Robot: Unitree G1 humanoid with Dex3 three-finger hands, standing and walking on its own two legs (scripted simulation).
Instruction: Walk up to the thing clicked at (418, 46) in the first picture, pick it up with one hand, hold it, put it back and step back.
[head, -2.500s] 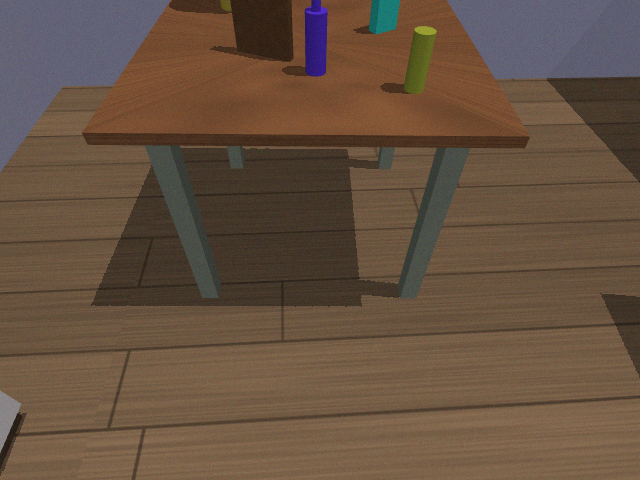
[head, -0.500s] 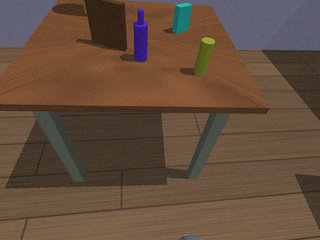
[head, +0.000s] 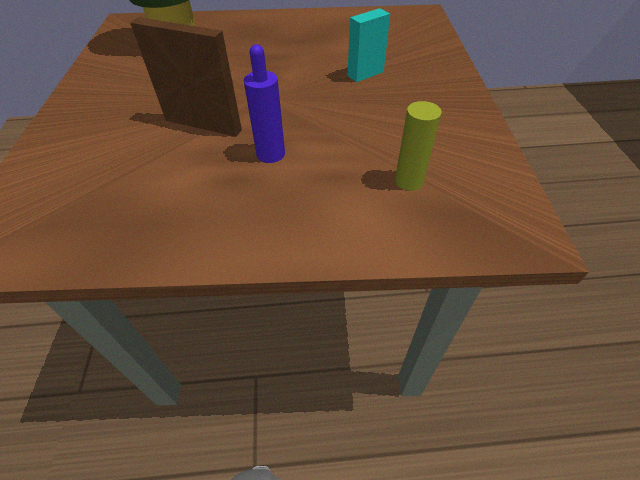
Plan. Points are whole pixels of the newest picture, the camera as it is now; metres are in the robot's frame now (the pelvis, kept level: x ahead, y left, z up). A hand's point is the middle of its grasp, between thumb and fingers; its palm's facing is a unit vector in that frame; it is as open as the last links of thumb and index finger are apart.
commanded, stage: walk up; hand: right
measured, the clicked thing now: (416, 148) +0.60 -0.14 +0.06
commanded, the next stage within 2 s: stand in 1.26 s
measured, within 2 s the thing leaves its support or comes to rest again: neither
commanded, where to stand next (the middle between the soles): +0.09 +0.00 m, yaw +1 degrees
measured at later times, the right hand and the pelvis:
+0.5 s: hand (501, 474) +0.17 -0.23 -0.13, palm faces -0.06 +0.94 -0.33, open 7.4 cm; pelvis +0.03 +0.01 +0.01, yaw +1 degrees
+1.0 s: hand out of the picture +0.11 -0.23 -0.14, palm faces -0.04 +0.94 -0.34, open 7.4 cm; pelvis +0.03 +0.02 +0.02, yaw +1 degrees
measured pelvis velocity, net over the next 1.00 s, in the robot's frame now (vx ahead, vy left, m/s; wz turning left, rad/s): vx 0.03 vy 0.02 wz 0.02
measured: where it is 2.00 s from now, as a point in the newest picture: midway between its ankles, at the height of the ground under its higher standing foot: outside the picture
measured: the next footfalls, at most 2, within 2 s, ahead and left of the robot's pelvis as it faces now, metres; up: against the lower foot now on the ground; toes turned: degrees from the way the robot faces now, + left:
left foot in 0.04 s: +0.12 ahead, +0.14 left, +0.00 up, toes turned +2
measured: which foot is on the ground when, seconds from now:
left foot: up 0.00-0.02, down 0.04-1.00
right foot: down 0.00-1.00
